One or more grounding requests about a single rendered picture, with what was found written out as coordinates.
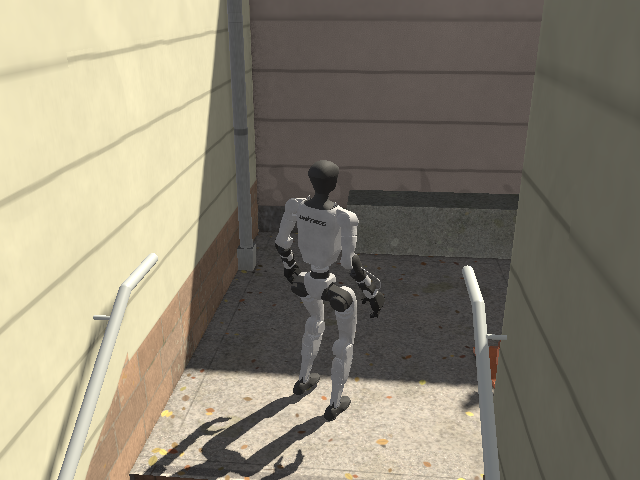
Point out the left robot upper arm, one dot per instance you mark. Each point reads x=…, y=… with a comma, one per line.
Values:
x=287, y=224

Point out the robot right shin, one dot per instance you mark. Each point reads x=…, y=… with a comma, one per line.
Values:
x=340, y=372

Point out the right robot hand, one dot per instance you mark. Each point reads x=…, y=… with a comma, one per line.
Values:
x=376, y=303

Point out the left robot forearm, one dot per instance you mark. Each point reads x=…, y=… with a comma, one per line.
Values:
x=287, y=256

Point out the left robot hand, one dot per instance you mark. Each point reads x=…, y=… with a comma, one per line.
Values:
x=289, y=272

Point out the right robot upper arm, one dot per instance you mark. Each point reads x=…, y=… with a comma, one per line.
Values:
x=348, y=221

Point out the right robot forearm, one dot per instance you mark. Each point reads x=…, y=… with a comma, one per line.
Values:
x=362, y=279

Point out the robot torso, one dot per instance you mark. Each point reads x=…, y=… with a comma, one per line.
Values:
x=319, y=241

